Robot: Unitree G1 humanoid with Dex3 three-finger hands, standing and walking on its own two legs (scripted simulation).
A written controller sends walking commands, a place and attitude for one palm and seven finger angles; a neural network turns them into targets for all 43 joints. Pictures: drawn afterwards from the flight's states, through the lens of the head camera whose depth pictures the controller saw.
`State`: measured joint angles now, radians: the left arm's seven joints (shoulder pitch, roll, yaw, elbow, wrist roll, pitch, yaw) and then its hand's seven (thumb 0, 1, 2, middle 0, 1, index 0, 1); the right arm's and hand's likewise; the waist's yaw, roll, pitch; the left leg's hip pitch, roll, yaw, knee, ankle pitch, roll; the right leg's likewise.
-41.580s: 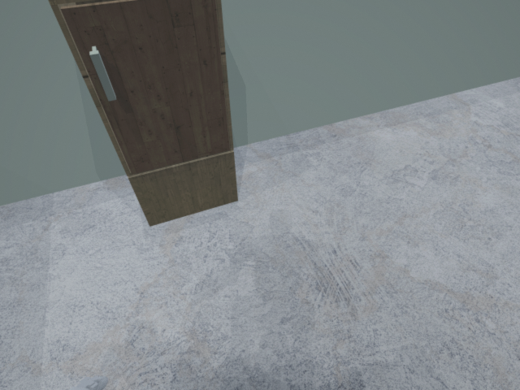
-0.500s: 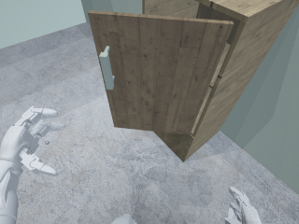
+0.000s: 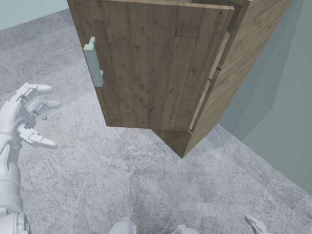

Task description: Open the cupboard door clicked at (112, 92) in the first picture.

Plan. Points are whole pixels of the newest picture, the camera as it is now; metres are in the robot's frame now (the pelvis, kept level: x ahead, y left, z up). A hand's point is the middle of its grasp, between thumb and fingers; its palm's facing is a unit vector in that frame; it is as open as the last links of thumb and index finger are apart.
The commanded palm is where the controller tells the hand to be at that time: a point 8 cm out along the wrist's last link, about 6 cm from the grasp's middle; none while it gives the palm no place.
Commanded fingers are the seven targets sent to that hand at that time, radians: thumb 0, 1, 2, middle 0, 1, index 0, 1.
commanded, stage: move the hooked fingers beside the handle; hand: left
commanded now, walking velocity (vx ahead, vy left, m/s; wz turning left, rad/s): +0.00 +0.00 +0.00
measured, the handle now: (95, 62) +0.58 +0.20 +0.07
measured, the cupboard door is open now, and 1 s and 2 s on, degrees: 44 44 44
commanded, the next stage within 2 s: slide the fingers in behind the handle in 1.86 s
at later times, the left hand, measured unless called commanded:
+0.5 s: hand (58, 96) +0.44 +0.27 +0.08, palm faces -0.03 -1.00 +0.00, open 14.0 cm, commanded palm +0.42 +0.31 +0.08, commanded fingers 0.00 -0.50 0.30 -0.30 -1.20 -0.30 -1.20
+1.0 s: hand (71, 76) +0.51 +0.25 +0.08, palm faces -0.03 -1.00 -0.02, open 14.0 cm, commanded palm +0.51 +0.30 +0.07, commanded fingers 0.00 -0.50 0.30 -0.30 -1.20 -0.30 -1.20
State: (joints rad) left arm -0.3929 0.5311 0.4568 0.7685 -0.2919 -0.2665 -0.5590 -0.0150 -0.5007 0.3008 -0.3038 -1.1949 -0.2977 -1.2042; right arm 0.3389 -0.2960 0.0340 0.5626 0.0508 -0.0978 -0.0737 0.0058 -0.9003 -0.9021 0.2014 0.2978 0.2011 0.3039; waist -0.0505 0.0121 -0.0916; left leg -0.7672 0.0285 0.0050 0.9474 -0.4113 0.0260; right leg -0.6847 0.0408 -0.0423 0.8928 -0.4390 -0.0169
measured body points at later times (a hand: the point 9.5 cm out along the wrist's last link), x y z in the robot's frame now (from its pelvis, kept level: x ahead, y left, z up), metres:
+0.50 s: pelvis +0.00 +0.01 -0.01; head +0.09 +0.04 +0.44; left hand +0.43 +0.32 +0.08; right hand +0.07 -0.26 -0.10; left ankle +0.03 +0.10 -0.69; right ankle +0.00 -0.11 -0.69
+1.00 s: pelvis -0.01 +0.01 -0.02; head +0.13 +0.04 +0.41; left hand +0.50 +0.31 +0.09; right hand -0.02 -0.27 -0.11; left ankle +0.03 +0.10 -0.69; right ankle +0.00 -0.11 -0.69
